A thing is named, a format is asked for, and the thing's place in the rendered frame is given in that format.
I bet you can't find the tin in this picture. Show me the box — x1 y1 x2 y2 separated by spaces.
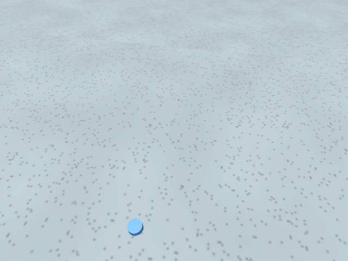
127 218 143 236

